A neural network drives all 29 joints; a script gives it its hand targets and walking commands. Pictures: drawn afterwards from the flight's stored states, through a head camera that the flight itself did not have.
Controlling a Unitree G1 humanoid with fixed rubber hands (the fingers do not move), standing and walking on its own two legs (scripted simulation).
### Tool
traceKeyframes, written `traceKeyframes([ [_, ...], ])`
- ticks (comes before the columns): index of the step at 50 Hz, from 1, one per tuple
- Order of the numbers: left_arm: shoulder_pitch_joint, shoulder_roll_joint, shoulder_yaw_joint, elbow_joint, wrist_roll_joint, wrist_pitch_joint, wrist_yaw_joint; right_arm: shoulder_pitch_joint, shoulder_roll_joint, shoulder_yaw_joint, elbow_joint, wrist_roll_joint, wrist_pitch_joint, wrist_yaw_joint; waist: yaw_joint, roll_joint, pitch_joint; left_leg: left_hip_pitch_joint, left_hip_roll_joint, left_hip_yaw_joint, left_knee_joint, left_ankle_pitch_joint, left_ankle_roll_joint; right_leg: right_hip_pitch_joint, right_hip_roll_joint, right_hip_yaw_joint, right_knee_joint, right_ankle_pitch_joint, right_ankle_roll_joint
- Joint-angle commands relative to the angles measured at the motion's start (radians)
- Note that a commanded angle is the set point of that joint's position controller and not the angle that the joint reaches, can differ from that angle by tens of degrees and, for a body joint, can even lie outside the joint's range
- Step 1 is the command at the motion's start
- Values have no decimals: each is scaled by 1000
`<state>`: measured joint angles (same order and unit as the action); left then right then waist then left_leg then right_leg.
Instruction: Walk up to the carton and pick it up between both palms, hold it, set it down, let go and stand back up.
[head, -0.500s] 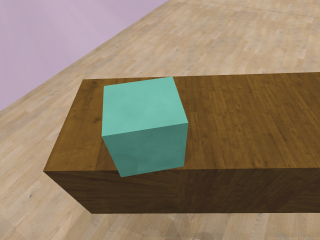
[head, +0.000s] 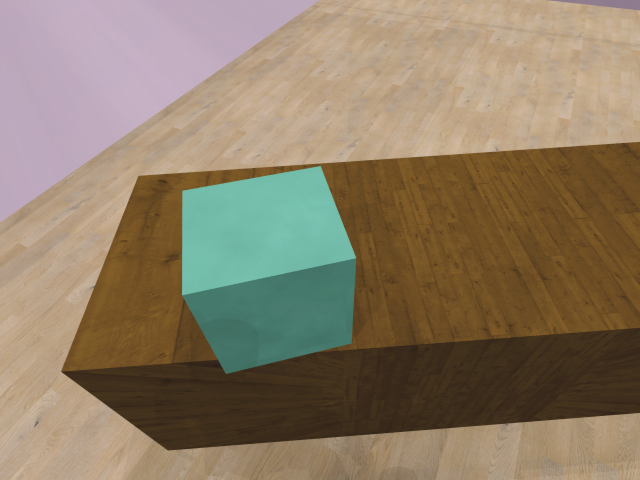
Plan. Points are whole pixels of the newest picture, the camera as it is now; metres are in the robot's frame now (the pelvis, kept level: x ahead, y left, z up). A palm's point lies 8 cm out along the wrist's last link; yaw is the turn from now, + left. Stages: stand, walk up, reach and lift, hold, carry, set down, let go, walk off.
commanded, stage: walk up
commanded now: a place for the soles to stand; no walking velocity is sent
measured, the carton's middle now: (272, 271) +0.46 +0.08 -0.06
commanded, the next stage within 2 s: reach and lift in 1.92 s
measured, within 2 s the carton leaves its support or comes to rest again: neither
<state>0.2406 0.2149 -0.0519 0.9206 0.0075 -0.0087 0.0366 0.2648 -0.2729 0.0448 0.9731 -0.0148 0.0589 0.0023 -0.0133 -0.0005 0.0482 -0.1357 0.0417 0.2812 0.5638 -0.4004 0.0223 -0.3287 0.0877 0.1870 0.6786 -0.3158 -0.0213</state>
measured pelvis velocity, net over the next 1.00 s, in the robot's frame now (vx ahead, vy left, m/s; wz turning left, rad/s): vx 0.03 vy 0.01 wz -0.01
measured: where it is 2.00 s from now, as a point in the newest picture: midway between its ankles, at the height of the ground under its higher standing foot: outside the picture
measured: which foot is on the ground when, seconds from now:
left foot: down 0.00-1.00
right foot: down 0.00-1.00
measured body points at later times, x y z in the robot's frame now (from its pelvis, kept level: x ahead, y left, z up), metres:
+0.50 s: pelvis +0.00 +0.01 +0.00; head +0.03 -0.01 +0.45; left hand +0.03 +0.26 -0.14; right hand +0.02 -0.27 -0.15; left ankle -0.05 +0.09 -0.72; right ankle +0.03 -0.11 -0.72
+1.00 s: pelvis +0.03 +0.01 +0.01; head +0.04 +0.00 +0.46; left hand +0.13 +0.24 -0.14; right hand +0.00 -0.22 -0.15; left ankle -0.05 +0.09 -0.72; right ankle +0.05 -0.09 -0.72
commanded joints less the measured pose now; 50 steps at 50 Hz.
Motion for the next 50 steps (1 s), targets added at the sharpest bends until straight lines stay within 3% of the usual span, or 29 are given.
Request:
traceKeyframes([
  [1, 41, 158, 39, -45, -6, -17, 12, 41, -146, -35, -41, 1, -16, -9, 10, -50, -32, 66, 128, -130, -103, 165, 62, -67, -108, 97, -97, 344, -68],
  [8, 39, 177, 38, -37, -6, -16, 12, 52, -149, -35, -25, 0, -15, -8, 6, -68, -33, 87, 96, -135, -86, 98, 48, -90, -120, 176, -167, 290, -71],
  [9, 31, 175, 39, -36, -3, -15, 11, 58, -139, -32, -16, 1, -15, -7, 1, -40, -37, 90, 89, -136, -99, 89, 44, -76, -122, 188, -176, 275, -71],
  [12, 30, 170, 34, -28, -4, -16, 12, 64, -132, -29, -15, 3, -21, -11, 2, -42, -27, 101, 120, -153, -132, 161, 58, -113, -101, 126, -132, 314, -60],
  [14, 39, 159, 30, -31, -2, -12, 13, 63, -161, -36, -5, -1, -20, -13, 8, -29, -19, 77, 154, -143, -162, 111, 79, -96, -83, 80, -101, 268, -44],
  [16, 99, 181, 47, -24, 7, -11, 12, 53, -181, -53, -15, -19, -14, -7, 25, -11, 39, 29, 131, -131, -128, -47, 75, -100, -81, 113, -85, 120, -60],
  [18, 121, 197, 56, -35, 1, -14, 14, 42, -161, -51, -25, -13, -9, -3, 31, -43, 49, -1, 102, -131, -66, -61, 66, -105, -110, 189, -133, 68, -75],
  [20, 143, 228, 69, -43, -3, -13, 18, 28, -151, -49, -56, -17, -5, 0, 30, -140, 39, -23, 34, -138, 57, -93, 35, -118, -169, 374, -262, -35, -121],
  [21, 136, 236, 73, -48, -3, -9, 20, 53, -132, -46, -59, -15, -6, 1, 17, -162, 33, -60, 0, -168, 77, -128, 20, -95, -208, 477, -322, -83, -150],
  [22, 121, 242, 82, -49, -1, -5, 24, 84, -111, -39, -69, -14, -12, 1, 6, -171, 27, -126, -10, -204, 73, -138, 13, -42, -250, 531, -336, -83, -181],
  [23, 104, 238, 84, -47, 1, -1, 27, 98, -106, -39, -61, -9, -22, -1, -2, -178, 12, -150, -13, -239, 58, -134, 12, -10, -255, 527, -336, -55, -182],
  [24, 81, 226, 82, -55, 7, 1, 25, 113, -106, -39, -62, -6, -33, -4, -11, -150, -6, -128, -3, -257, 15, -67, 16, 10, -255, 496, -310, 3, -172],
  [25, 52, 202, 76, -55, 14, 1, 23, 137, -113, -45, -54, -8, -48, -9, -29, -124, -9, -39, 31, -304, -71, 43, 20, -47, -230, 415, -241, 113, -139],
  [26, 29, 160, 60, -52, 13, -4, 15, 152, -137, -53, -46, -7, -63, -15, -45, -56, -33, 95, 85, -343, -153, 156, 17, -121, -167, 264, -151, 216, -89],
  [27, 27, 111, 44, -54, 5, -9, 8, 164, -161, -67, -30, -4, -71, -20, -42, 54, -61, 225, 170, -403, -240, 299, 37, -218, -62, 61, -2, 204, -23],
  [28, 42, 79, 34, -50, 12, -8, 10, 153, -182, -72, -15, 4, -67, -25, -20, 54, -36, 245, 263, -446, -248, 454, 84, -254, -23, -53, 41, 18, 9],
  [29, 18, 81, 32, -49, 24, -9, 15, 169, -158, -65, -6, 4, -64, -28, -31, 12, -6, 241, 285, -426, -233, 566, 115, -259, -44, -73, 64, -76, 17],
  [30, 5, 75, 32, -55, 24, -8, 16, 178, -135, -60, -1, 2, -62, -28, -27, 16, 26, 228, 277, -393, -208, 675, 128, -262, -55, -95, 74, -124, 16],
  [32, -17, 66, 33, -68, 23, -12, 12, 167, -130, -59, 3, 0, -57, -28, -23, 83, 59, 160, 229, -311, -183, 757, 111, -191, -77, -122, 25, -74, 0],
  [34, 30, 70, 40, -41, 28, -17, 10, 111, -140, -64, -13, 0, -51, -17, 13, 135, 40, 40, 147, -226, -146, 678, 73, -9, -79, -147, -84, 142, -18],
  [36, 58, 119, 47, -20, 27, -15, 10, 136, -108, -54, -23, 6, -49, -14, 20, 27, 18, -69, 127, -236, -110, 532, 12, 121, -145, -52, -104, 438, -49],
  [37, 66, 128, 50, -9, 18, -15, 8, 167, -100, -52, -16, 12, -46, -18, 26, 9, -19, -60, 93, -237, -82, 482, -11, 135, -184, -4, -91, 497, -80],
  [38, 71, 139, 52, -6, 11, -13, 7, 187, -89, -51, -3, 14, -45, -20, 31, -11, -66, -60, 84, -240, -53, 431, -32, 160, -204, 21, -91, 481, -101],
  [40, 51, 132, 47, 5, 16, -12, 12, 185, -90, -49, 5, 4, -46, -22, 39, -16, -72, -39, 79, -264, -55, 429, -30, 149, -225, 33, -93, 514, -113],
  [44, -38, 100, 24, 12, 10, -8, 11, 212, -75, -55, 22, 7, -54, -22, 18, -26, -14, 30, 89, -281, -148, 437, -1, 46, -177, -48, -110, 421, -63],
  [45, -62, 83, 18, 18, 12, -8, 12, 210, -73, -57, 27, 9, -56, -22, 13, 14, 20, 29, 103, -286, -173, 450, -2, 21, -164, -68, -121, 370, -48],
  [47, -78, 90, 14, 29, 10, -12, 11, 216, -60, -56, 41, 13, -57, -23, 8, 21, 16, 44, 112, -283, -177, 505, 3, 30, -151, -91, -132, 345, -40],
  [50, -70, 99, 15, 47, 14, -20, 9, 199, -63, -53, 45, 13, -63, -22, 12, -11, -30, 38, 97, -267, -164, 423, 24, 103, -160, -89, -165, 380, -45],
])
